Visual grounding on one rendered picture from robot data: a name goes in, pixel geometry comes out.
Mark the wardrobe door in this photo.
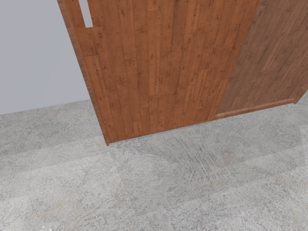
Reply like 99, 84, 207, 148
63, 0, 260, 142
216, 0, 308, 114

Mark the handle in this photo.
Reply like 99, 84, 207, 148
78, 0, 93, 28

